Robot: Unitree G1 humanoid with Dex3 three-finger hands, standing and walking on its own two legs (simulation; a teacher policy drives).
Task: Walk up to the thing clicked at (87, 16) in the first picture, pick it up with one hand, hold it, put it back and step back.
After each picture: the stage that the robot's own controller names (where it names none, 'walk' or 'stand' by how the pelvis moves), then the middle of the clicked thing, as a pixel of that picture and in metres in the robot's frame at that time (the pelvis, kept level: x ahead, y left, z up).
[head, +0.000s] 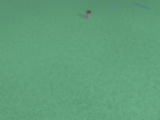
stand; (88, 14) +2.10 -0.14 -0.72
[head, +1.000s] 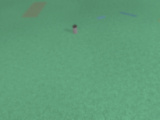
walk; (74, 29) +1.96 +0.18 -0.70
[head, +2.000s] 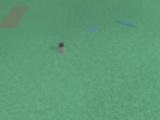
walk; (61, 48) +1.38 +0.30 -0.72
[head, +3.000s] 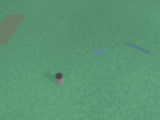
walk; (59, 79) +0.90 +0.25 -0.72
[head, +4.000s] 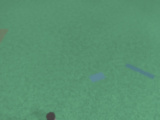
walk; (51, 119) +0.52 +0.21 -0.69
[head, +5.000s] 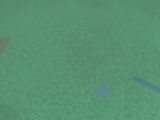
stand; out of the picture +0.38 +0.19 -0.72
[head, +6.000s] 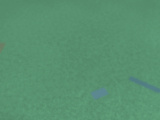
walk; out of the picture +0.36 +0.21 -0.72
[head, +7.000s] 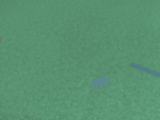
walk; out of the picture +0.36 +0.24 -0.71
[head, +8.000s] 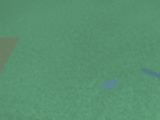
stand; out of the picture +0.42 +0.20 -0.70
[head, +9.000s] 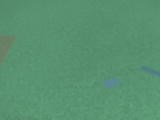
stand; out of the picture +0.41 +0.16 -0.67
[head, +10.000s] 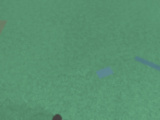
walk; out of the picture +0.41 +0.18 -0.67
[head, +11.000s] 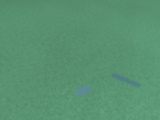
stand; out of the picture +0.39 +0.30 -0.72
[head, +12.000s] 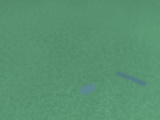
stand; out of the picture +0.37 +0.26 -0.72
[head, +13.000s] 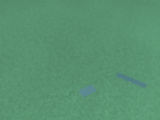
stand; out of the picture +0.34 +0.26 -0.72
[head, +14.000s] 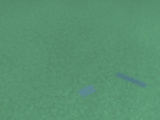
stand; out of the picture +0.34 +0.29 -0.73
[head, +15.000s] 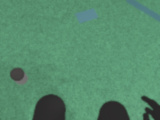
go down; (19, 76) +0.41 +0.32 -0.43
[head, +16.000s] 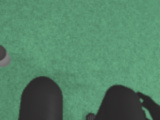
go down; (0, 56) +0.41 +0.36 -0.30
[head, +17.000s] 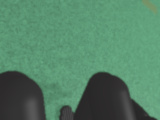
close in; out of the picture +0.38 +0.39 -0.23
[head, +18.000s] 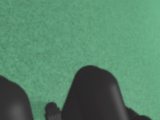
rest palm; out of the picture +0.37 +0.40 -0.21
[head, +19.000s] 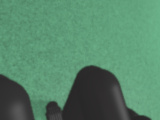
lift; out of the picture +0.35 +0.39 -0.21
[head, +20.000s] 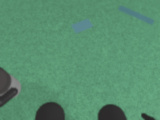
lift; (3, 85) +0.32 +0.25 -0.01
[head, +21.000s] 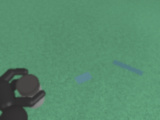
hold; (31, 92) +0.33 +0.17 +0.01
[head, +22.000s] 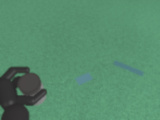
hold; (33, 89) +0.34 +0.17 +0.02
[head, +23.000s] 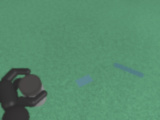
hold; (33, 91) +0.34 +0.17 +0.02
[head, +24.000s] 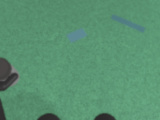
crouch; (4, 73) +0.39 +0.25 -0.05
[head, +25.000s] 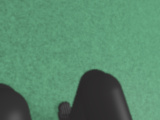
lower; out of the picture +0.40 +0.37 -0.18
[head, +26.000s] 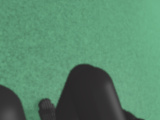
lower; out of the picture +0.37 +0.39 -0.22
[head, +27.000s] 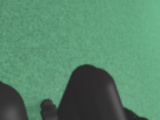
lower; out of the picture +0.37 +0.40 -0.22
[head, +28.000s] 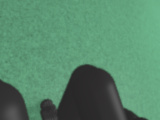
lower; out of the picture +0.37 +0.39 -0.22
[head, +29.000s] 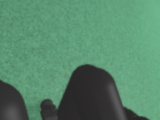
lower; out of the picture +0.37 +0.39 -0.22
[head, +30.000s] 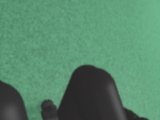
open; out of the picture +0.37 +0.39 -0.22
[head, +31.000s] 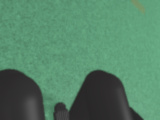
stand; out of the picture +0.39 +0.37 -0.24
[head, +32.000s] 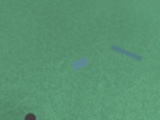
stand; out of the picture +0.39 +0.28 -0.61
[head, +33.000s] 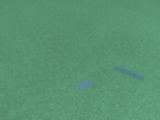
stand; out of the picture +0.38 +0.28 -0.67
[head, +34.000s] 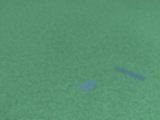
stand; out of the picture +0.37 +0.27 -0.67
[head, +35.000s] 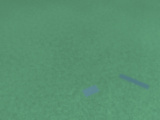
stand; out of the picture +0.39 +0.25 -0.72
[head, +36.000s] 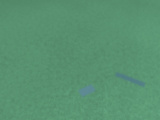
stand; out of the picture +0.37 +0.28 -0.73
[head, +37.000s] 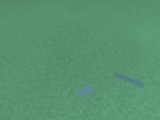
stand; out of the picture +0.36 +0.29 -0.73
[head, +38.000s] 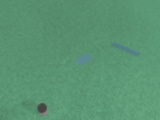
walk; (43, 109) +0.46 +0.23 -0.71
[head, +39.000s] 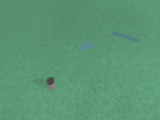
walk; (51, 83) +0.74 +0.29 -0.69
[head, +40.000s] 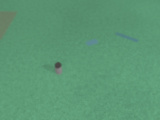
stand; (58, 68) +1.03 +0.24 -0.70
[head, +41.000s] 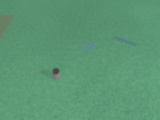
stand; (56, 74) +0.98 +0.24 -0.72
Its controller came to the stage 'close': yes
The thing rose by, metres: 0.73
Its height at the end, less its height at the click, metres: +0.00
